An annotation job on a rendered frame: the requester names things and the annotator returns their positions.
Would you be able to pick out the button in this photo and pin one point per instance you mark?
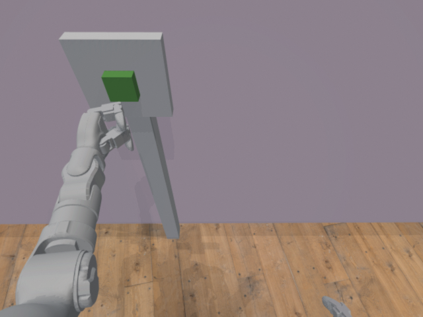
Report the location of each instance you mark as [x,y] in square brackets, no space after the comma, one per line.
[121,86]

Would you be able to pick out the right robot hand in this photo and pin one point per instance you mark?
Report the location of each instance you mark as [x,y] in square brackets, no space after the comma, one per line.
[336,308]

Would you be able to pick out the panel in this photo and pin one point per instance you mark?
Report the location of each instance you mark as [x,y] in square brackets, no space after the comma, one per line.
[89,55]

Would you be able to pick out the left robot hand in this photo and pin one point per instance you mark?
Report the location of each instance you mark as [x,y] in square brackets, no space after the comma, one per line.
[92,131]

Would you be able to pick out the left robot upper arm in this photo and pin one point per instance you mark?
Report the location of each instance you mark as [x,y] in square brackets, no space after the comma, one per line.
[60,284]

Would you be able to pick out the robot left forearm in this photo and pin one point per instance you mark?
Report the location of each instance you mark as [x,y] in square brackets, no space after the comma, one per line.
[73,222]

